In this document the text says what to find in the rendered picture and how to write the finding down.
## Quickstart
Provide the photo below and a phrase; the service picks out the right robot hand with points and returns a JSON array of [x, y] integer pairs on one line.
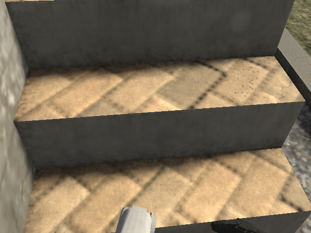
[[234, 226]]

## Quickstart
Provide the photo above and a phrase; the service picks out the robot left shin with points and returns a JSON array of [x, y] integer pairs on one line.
[[123, 209]]

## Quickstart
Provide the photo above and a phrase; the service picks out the robot left thigh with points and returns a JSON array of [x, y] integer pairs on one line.
[[136, 220]]

